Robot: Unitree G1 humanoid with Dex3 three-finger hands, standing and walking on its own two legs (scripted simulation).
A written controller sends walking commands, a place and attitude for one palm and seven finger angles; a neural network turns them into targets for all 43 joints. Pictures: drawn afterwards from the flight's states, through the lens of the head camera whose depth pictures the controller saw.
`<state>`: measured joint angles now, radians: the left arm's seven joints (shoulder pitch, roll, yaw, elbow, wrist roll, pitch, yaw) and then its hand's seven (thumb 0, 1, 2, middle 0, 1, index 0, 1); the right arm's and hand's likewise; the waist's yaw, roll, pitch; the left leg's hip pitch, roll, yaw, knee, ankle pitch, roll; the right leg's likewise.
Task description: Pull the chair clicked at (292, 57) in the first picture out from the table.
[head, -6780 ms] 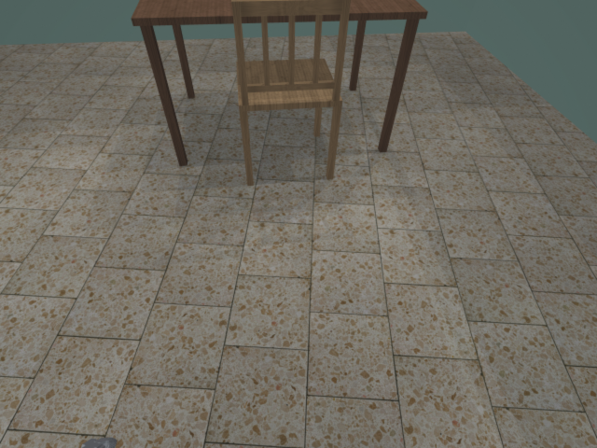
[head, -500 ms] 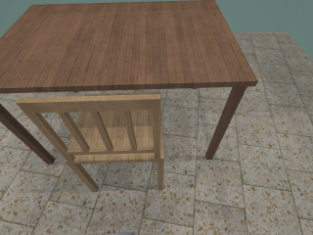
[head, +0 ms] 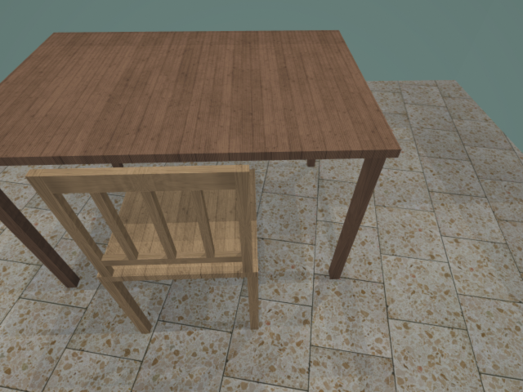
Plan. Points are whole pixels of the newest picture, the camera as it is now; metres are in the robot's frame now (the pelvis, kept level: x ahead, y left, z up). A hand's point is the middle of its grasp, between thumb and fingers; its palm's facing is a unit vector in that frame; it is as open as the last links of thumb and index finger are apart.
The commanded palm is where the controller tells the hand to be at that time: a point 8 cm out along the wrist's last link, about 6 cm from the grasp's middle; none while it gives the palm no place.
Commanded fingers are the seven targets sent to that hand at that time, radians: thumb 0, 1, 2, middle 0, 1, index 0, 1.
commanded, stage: come to a stop and stand still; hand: left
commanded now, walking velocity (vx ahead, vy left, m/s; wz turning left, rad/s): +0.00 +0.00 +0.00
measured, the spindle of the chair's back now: (160, 226) +0.48 +0.26 -0.11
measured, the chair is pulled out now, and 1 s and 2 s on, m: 0.00 0.00 0.00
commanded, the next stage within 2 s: look again from close up in 0.06 s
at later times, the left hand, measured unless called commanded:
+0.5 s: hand out of the picture +0.02 +0.21 -0.18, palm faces +0.04 -0.98 -0.19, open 7.4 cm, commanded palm none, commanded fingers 0.00 0.90 0.90 -0.20 -0.30 -0.20 -0.30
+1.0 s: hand out of the picture +0.03 +0.22 -0.18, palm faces +0.02 -0.98 -0.18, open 7.4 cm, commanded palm none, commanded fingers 0.00 0.90 0.90 -0.20 -0.30 -0.20 -0.30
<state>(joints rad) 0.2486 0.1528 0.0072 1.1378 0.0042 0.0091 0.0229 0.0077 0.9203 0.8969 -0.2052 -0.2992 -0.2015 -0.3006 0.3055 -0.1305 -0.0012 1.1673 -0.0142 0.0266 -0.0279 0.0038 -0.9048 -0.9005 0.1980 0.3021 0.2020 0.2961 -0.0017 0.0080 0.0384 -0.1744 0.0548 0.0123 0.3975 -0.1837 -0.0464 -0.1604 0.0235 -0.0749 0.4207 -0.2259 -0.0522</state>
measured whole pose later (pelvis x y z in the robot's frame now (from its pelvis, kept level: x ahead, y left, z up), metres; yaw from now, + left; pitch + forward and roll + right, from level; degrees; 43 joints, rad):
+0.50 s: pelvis +0.01 +0.04 -0.01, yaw +0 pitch -1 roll +0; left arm 0.30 0.14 0.00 1.08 0.01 -0.01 0.03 0.01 0.91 0.90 -0.20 -0.30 -0.20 -0.30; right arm 0.33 -0.15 0.01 1.07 -0.02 -0.01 -0.02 0.02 -0.93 -0.90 0.20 0.30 0.20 0.30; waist 0.00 0.02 0.00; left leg -0.23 0.00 0.04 0.52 -0.28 0.02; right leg -0.21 -0.04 -0.05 0.51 -0.28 0.01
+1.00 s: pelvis +0.03 +0.05 +0.00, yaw -1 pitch -2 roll +0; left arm 0.29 0.15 -0.01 1.11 0.01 -0.01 0.03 0.00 0.91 0.90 -0.20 -0.30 -0.20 -0.30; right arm 0.26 -0.16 0.02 1.12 -0.01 -0.02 -0.03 0.01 -0.91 -0.90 0.20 0.30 0.20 0.30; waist 0.01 -0.01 0.03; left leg -0.16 -0.02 0.06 0.46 -0.27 0.03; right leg -0.16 -0.05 -0.03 0.47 -0.28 0.03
